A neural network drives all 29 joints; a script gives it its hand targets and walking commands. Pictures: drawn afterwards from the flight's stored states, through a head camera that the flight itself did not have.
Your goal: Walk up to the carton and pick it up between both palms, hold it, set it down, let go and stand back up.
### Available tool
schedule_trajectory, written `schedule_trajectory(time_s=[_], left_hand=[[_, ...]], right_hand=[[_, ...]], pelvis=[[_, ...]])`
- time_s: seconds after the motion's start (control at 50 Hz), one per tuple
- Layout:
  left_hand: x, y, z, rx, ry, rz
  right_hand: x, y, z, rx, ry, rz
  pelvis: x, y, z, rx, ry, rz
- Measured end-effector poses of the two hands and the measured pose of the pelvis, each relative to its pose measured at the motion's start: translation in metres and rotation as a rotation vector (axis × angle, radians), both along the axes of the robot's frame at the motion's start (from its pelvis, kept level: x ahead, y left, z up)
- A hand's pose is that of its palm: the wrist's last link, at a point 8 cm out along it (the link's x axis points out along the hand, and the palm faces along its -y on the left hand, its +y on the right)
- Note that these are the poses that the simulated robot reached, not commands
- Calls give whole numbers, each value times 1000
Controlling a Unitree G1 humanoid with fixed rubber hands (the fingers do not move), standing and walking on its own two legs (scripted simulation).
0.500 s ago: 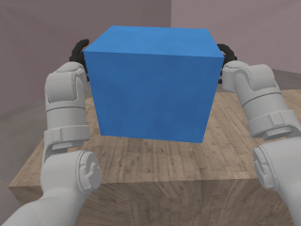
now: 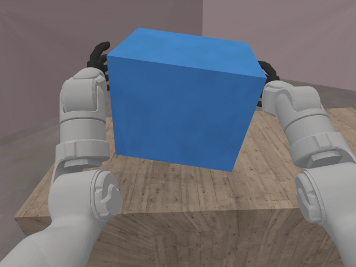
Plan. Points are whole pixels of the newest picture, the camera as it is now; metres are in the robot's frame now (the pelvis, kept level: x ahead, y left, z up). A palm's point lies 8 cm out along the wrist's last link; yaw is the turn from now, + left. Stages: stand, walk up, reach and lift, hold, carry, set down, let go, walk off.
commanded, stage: hold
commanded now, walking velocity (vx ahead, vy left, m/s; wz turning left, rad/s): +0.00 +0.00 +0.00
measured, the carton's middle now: (183, 97) +0.41 -0.01 +0.28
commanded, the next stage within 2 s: none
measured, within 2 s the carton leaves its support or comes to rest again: neither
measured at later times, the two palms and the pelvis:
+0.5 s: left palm (98, 81) +0.37 +0.16 +0.34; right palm (270, 87) +0.36 -0.19 +0.32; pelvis +0.01 +0.00 +0.00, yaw +0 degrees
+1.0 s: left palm (98, 76) +0.37 +0.16 +0.36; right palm (268, 91) +0.37 -0.19 +0.31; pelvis +0.00 +0.00 +0.00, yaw +0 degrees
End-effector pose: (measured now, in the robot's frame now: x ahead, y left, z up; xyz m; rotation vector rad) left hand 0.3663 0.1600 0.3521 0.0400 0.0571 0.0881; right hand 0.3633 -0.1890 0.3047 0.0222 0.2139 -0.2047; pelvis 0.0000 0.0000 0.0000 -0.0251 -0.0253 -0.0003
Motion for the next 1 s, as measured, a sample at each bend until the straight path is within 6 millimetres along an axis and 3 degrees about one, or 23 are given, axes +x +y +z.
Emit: schedule_trajectory(time_s=[0.12, 0.24, 0.46, 0.6, 0.7, 0.84, 1.0], left_hand=[[15, -2, -5, -1, 17, -2], [23, -2, -8, -21, 16, -13], [10, 2, -11, -33, 37, -8], [-9, 4, 1, -32, 0, -5], [-17, 5, 5, -11, 2, 9], [-12, 2, 3, 3, 10, 1], [5, -1, 3, 6, 4, 1]], right_hand=[[13, -1, -4, -5, 19, -7], [17, -3, 5, -51, 10, -18], [5, 1, 9, -78, 25, -13], [-12, 3, 18, -69, -13, -8], [-16, 5, 12, -27, -1, 2], [-13, 2, 5, -19, 12, -3], [3, 1, 2, -15, 11, -3]], pelvis=[[9, -1, 0, 1, 13, 0], [16, -2, 0, 2, 21, 0], [9, -1, 0, 1, 12, 0], [-1, 0, 0, 0, -1, 0], [-7, 1, 0, -1, -9, 0], [-7, 1, 0, -1, -9, 0], [4, -1, 0, 0, 6, 0]])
